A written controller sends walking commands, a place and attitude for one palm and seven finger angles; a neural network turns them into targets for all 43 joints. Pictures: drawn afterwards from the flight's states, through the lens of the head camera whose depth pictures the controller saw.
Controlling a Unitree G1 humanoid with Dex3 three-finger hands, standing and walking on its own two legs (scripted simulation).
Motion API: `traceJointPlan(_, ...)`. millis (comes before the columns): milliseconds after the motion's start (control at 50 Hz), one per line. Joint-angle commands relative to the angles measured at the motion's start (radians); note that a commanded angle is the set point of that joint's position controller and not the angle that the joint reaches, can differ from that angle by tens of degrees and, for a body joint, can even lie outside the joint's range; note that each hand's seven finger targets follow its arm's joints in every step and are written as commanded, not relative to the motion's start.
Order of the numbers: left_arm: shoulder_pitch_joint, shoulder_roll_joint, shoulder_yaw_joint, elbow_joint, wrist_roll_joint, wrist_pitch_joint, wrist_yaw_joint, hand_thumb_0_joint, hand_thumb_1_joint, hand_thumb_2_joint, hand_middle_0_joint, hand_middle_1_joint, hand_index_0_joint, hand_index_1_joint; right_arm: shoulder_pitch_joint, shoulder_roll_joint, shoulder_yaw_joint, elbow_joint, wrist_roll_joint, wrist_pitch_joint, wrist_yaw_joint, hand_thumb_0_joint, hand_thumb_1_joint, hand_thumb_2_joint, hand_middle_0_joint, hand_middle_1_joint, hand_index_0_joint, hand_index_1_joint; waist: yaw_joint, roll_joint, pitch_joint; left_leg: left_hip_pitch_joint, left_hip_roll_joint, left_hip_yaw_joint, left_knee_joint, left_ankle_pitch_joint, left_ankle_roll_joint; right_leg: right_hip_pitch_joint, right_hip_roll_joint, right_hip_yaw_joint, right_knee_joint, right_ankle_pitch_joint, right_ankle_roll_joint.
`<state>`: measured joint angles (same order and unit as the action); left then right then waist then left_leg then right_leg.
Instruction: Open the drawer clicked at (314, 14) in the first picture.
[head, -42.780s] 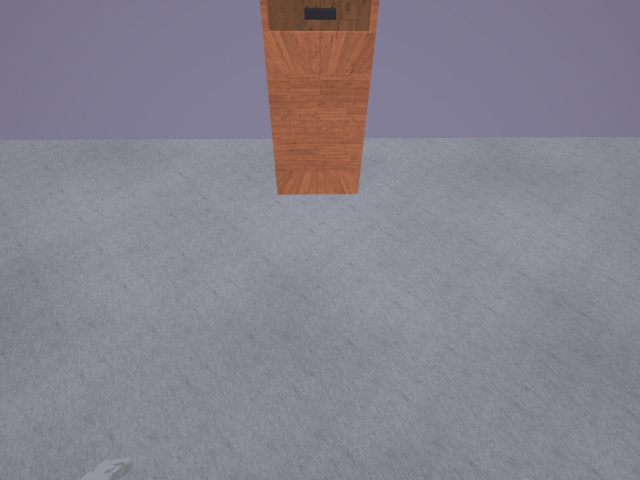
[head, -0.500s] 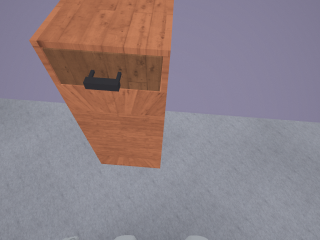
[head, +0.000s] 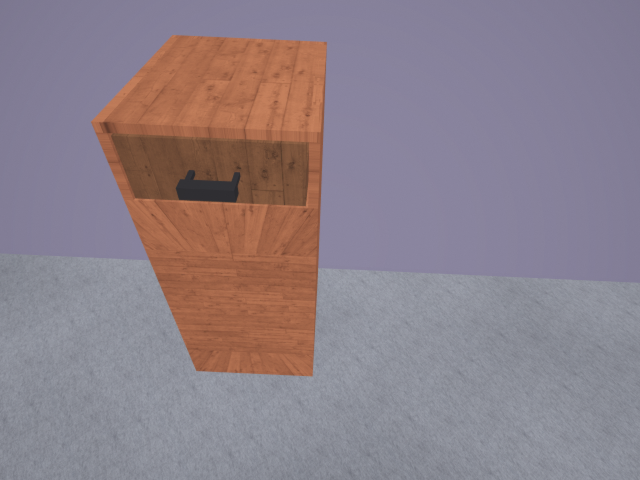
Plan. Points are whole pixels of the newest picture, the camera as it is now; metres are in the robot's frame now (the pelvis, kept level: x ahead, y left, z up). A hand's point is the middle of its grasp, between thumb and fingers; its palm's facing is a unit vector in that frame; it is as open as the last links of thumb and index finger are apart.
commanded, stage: come to a stop and stand still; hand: left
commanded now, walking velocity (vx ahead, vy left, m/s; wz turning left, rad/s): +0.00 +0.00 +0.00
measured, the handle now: (210, 183) +0.59 +0.22 +0.05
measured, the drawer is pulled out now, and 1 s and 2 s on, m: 0.00 0.00 0.00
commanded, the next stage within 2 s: look again from close up in 0.62 s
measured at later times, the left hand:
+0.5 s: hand out of the picture -0.05 +0.19 -0.17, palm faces +0.04 -0.98 -0.17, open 7.4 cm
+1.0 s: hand out of the picture -0.03 +0.20 -0.17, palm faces +0.03 -0.98 -0.20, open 7.4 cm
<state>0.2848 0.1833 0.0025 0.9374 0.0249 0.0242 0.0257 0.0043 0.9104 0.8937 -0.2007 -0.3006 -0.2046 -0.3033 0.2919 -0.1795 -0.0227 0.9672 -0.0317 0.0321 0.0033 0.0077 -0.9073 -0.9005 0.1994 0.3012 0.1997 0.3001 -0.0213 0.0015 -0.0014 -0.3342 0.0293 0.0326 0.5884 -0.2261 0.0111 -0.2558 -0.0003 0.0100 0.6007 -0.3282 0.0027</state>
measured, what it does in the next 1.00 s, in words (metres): stands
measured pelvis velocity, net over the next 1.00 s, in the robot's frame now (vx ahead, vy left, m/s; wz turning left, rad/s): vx -0.02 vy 0.01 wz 0.01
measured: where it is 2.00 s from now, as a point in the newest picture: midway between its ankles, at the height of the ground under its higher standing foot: outside the picture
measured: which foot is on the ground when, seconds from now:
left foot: down 0.00-1.00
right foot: down 0.00-1.00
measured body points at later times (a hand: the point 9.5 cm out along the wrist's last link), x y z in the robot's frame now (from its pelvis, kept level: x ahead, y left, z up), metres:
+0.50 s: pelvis -0.02 +0.02 +0.01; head -0.03 +0.02 +0.45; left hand -0.05 +0.24 -0.16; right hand -0.01 -0.22 -0.15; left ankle +0.07 +0.12 -0.73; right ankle +0.02 -0.13 -0.73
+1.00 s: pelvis -0.02 +0.01 +0.01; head -0.03 +0.02 +0.46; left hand -0.03 +0.25 -0.15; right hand +0.00 -0.23 -0.15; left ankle +0.07 +0.12 -0.73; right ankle +0.02 -0.13 -0.73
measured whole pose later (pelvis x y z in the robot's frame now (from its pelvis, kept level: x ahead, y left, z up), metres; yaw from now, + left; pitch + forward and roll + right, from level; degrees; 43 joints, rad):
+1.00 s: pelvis -0.02 +0.01 +0.01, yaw +0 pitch -2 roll -1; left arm 0.35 0.18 0.01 1.08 0.03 -0.01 0.01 0.00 0.91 0.89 -0.20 -0.30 -0.20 -0.30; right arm 0.28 -0.20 -0.03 1.08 -0.02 0.00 -0.01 0.01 -0.91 -0.90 0.20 0.30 0.20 0.30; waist 0.00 0.00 0.00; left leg -0.33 0.00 0.03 0.50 -0.15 0.03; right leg -0.26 -0.01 0.04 0.52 -0.24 0.02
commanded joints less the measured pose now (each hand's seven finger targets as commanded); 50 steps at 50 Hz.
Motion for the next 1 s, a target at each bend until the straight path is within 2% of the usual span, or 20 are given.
traceJointPlan(0,0.049,0.128,0.033,-0.043,-0.003,-0.022,0.006,0.000,0.900,0.900,-0.200,-0.300,-0.200,-0.300,0.020,-0.135,-0.024,-0.051,0.001,-0.027,-0.010,0.000,-0.900,-0.900,0.200,0.300,0.200,0.300,0.015,0.038,0.083,-0.053,0.069,-0.137,-0.228,-0.323,0.038,-0.108,-0.033,0.066,-0.169,-0.218,-0.041)
traceJointPlan(40,0.075,0.107,0.031,-0.027,-0.005,-0.026,0.002,0.000,0.900,0.900,-0.200,-0.300,-0.200,-0.300,0.019,-0.135,-0.023,-0.040,0.003,-0.032,-0.012,0.000,-0.900,-0.900,0.200,0.300,0.200,0.300,0.027,0.059,0.055,-0.063,0.087,-0.159,-0.264,-0.346,0.046,-0.066,-0.022,0.042,-0.143,-0.160,-0.036)
traceJointPlan(80,0.095,0.097,0.028,-0.005,-0.004,-0.030,-0.002,0.000,0.900,0.900,-0.200,-0.300,-0.200,-0.300,0.018,-0.134,-0.021,-0.029,0.005,-0.033,-0.015,0.000,-0.900,-0.900,0.200,0.300,0.200,0.300,0.033,0.041,0.039,-0.073,0.081,-0.150,-0.259,-0.343,0.042,-0.037,-0.026,0.053,-0.152,-0.149,-0.038)
traceJointPlan(100,0.096,0.098,0.028,0.000,-0.004,-0.032,-0.002,0.000,0.900,0.900,-0.200,-0.300,-0.200,-0.300,0.018,-0.134,-0.022,-0.025,0.006,-0.035,-0.016,0.000,-0.900,-0.900,0.200,0.300,0.200,0.300,0.031,0.051,0.048,-0.066,0.079,-0.151,-0.259,-0.330,0.041,-0.046,-0.034,0.062,-0.163,-0.148,-0.042)
traceJointPlan(200,0.097,0.109,0.024,0.034,-0.006,-0.040,-0.001,0.000,0.900,0.900,-0.200,-0.300,-0.200,-0.300,0.055,-0.121,-0.018,0.011,0.010,-0.038,-0.017,0.000,-0.900,-0.900,0.200,0.300,0.200,0.300,0.015,0.006,0.064,-0.014,0.062,-0.128,-0.220,-0.261,0.031,-0.102,-0.060,0.106,-0.220,-0.186,-0.049)
traceJointPlan(260,0.112,0.101,0.021,0.056,-0.006,-0.042,0.000,0.000,0.900,0.900,-0.200,-0.300,-0.200,-0.300,0.063,-0.120,-0.017,0.030,0.012,-0.041,-0.018,0.000,-0.900,-0.900,0.200,0.300,0.200,0.300,0.014,0.001,0.062,-0.002,0.066,-0.132,-0.225,-0.262,0.031,-0.109,-0.061,0.109,-0.225,-0.184,-0.046)
traceJointPlan(300,0.114,0.105,0.019,0.068,-0.004,-0.042,0.002,0.000,0.900,0.900,-0.200,-0.300,-0.200,-0.300,0.056,-0.125,-0.019,0.037,0.013,-0.040,-0.017,0.000,-0.900,-0.900,0.200,0.300,0.200,0.300,0.015,0.006,0.095,-0.012,0.066,-0.136,-0.233,-0.278,0.030,-0.130,-0.062,0.112,-0.234,-0.205,-0.045)
traceJointPlan(360,0.133,0.096,0.019,0.085,-0.004,-0.041,0.002,0.000,0.900,0.900,-0.200,-0.300,-0.200,-0.300,0.056,-0.124,-0.019,0.045,0.012,-0.039,-0.019,0.000,-0.900,-0.900,0.200,0.300,0.200,0.300,0.017,0.012,0.106,-0.021,0.066,-0.140,-0.243,-0.291,0.031,-0.137,-0.057,0.112,-0.234,-0.211,-0.042)
traceJointPlan(460,0.148,0.084,0.018,0.102,-0.002,-0.043,0.000,0.000,0.900,0.900,-0.200,-0.300,-0.200,-0.300,0.037,-0.131,-0.023,0.053,0.013,-0.043,-0.021,0.000,-0.900,-0.900,0.200,0.300,0.200,0.300,0.023,0.029,0.091,-0.024,0.078,-0.152,-0.273,-0.319,0.033,-0.108,-0.044,0.088,-0.199,-0.151,-0.036)
traceJointPlan(560,0.149,0.086,0.019,0.108,0.000,-0.047,0.000,0.000,0.900,0.900,-0.200,-0.300,-0.200,-0.300,0.009,-0.138,-0.025,0.050,0.014,-0.048,-0.020,0.000,-0.900,-0.900,0.200,0.300,0.200,0.300,0.030,0.007,0.081,-0.019,0.077,-0.151,-0.271,-0.302,0.036,-0.095,-0.053,0.099,-0.203,-0.130,-0.037)
traceJointPlan(600,0.139,0.089,0.019,0.109,0.001,-0.046,-0.001,0.000,0.900,0.900,-0.200,-0.300,-0.200,-0.300,0.010,-0.138,-0.026,0.052,0.014,-0.046,-0.019,0.000,-0.900,-0.900,0.200,0.300,0.200,0.300,0.022,0.007,0.085,0.000,0.073,-0.148,-0.267,-0.299,0.032,-0.121,-0.055,0.106,-0.212,-0.156,-0.037)
traceJointPlan(760,0.124,0.101,0.023,0.105,0.001,-0.044,-0.003,0.000,0.900,0.900,-0.200,-0.300,-0.200,-0.300,0.006,-0.139,-0.029,0.053,0.011,-0.042,-0.018,0.000,-0.900,-0.900,0.200,0.300,0.200,0.300,0.020,-0.014,0.096,-0.001,0.059,-0.140,-0.248,-0.294,0.029,-0.143,-0.057,0.122,-0.233,-0.193,-0.037)
traceJointPlan(800,0.127,0.107,0.024,0.104,0.000,-0.046,-0.004,0.000,0.900,0.900,-0.200,-0.300,-0.200,-0.300,0.005,-0.145,-0.029,0.055,0.013,-0.045,-0.019,0.000,-0.900,-0.900,0.200,0.300,0.200,0.300,0.022,0.011,0.070,0.016,0.066,-0.143,-0.254,-0.282,0.030,-0.122,-0.057,0.112,-0.219,-0.156,-0.037)
traceJointPlan(860,0.120,0.108,0.023,0.104,-0.002,-0.053,-0.004,0.000,0.900,0.900,-0.200,-0.300,-0.200,-0.300,-0.003,-0.147,-0.025,0.053,0.014,-0.055,-0.020,0.000,-0.900,-0.900,0.200,0.300,0.200,0.300,0.026,-0.001,0.047,0.021,0.072,-0.144,-0.252,-0.231,0.034,-0.082,-0.062,0.117,-0.215,-0.084,-0.040)
traceJointPlan(880,0.117,0.111,0.022,0.104,-0.003,-0.054,-0.004,0.000,0.900,0.900,-0.200,-0.300,-0.200,-0.300,-0.003,-0.145,-0.025,0.054,0.015,-0.054,-0.019,0.000,-0.900,-0.900,0.200,0.300,0.200,0.300,0.025,-0.013,0.050,0.020,0.069,-0.139,-0.247,-0.231,0.032,-0.084,-0.066,0.124,-0.229,-0.104,-0.040)
traceJointPlan(920,0.102,0.122,0.023,0.100,-0.002,-0.051,-0.002,0.000,0.900,0.900,-0.200,-0.300,-0.200,-0.300,0.001,-0.151,-0.024,0.059,0.014,-0.052,-0.017,0.000,-0.900,-0.900,0.200,0.300,0.200,0.300,0.020,0.005,0.063,0.015,0.071,-0.150,-0.267,-0.272,0.030,-0.102,-0.066,0.124,-0.241,-0.159,-0.037)
traceJointPlan(980,0.113,0.121,0.025,0.106,0.001,-0.043,-0.001,0.000,0.900,0.900,-0.200,-0.300,-0.200,-0.300,0.003,-0.153,-0.025,0.066,0.011,-0.040,-0.016,0.000,-0.900,-0.900,0.200,0.300,0.200,0.300,0.024,0.005,0.115,-0.027,0.068,-0.159,-0.281,-0.338,0.030,-0.132,-0.057,0.123,-0.255,-0.230,-0.032)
